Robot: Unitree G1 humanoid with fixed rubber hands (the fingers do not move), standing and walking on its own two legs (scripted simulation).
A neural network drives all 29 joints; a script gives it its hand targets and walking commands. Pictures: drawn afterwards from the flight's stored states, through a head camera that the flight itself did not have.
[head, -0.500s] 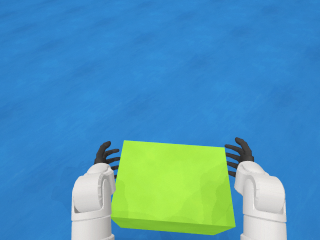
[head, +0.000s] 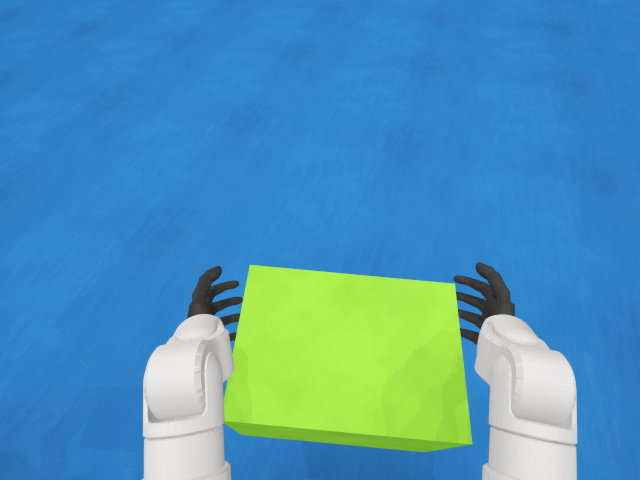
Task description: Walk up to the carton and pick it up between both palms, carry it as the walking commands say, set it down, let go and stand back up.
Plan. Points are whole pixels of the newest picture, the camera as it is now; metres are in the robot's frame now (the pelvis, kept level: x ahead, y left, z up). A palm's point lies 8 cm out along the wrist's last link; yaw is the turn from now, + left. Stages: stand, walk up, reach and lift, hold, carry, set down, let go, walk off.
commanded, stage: carry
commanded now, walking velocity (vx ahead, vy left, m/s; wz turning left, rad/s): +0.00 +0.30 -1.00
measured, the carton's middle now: (341, 363) +0.29 -0.01 -0.01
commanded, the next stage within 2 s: none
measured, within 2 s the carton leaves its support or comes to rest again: neither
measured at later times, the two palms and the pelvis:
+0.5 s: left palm (212, 318) +0.31 +0.14 +0.08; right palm (514, 476) +0.14 -0.14 +0.09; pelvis -0.03 +0.15 +0.00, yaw -32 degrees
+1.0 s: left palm (231, 321) +0.30 +0.12 +0.09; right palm out of the picture +0.02 -0.04 +0.10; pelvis +0.02 +0.30 +0.01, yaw -63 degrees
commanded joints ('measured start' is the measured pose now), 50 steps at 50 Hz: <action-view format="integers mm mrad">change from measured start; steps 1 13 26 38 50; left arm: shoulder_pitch -510 -595 -439 -519 -486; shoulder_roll -908 -854 -882 -835 -870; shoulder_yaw -674 -790 -687 -734 -718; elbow -96 -279 -18 -182 -44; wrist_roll -431 -455 -416 -409 -459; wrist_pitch -14 -14 -11 -19 3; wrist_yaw -440 -415 -451 -404 -448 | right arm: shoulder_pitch -626 -343 -547 -369 -374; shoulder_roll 978 969 915 944 848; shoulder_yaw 890 793 881 796 794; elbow -93 21 -14 53 75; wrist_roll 522 447 456 467 386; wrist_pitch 61 50 72 59 68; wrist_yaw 351 345 345 352 333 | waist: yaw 8 -12 26 -12 33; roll -262 251 -282 409 53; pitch -327 -398 -339 -449 -448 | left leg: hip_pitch -123 486 -239 569 276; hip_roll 40 316 41 390 231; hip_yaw -170 -213 -172 -294 39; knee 60 -578 156 -633 -300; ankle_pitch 101 872 -70 724 622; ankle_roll -41 204 -41 197 58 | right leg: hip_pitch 290 -264 463 -257 392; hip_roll -285 10 -403 19 -129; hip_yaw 480 24 661 25 155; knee -313 501 -276 415 -363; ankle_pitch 429 -243 878 -319 223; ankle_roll -111 53 -243 61 -52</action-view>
